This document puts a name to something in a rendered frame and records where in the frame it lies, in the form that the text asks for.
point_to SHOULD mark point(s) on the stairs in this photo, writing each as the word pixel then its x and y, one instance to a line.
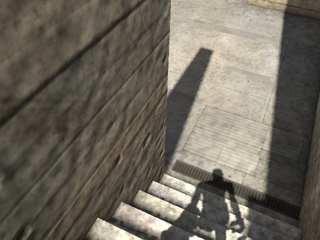
pixel 176 210

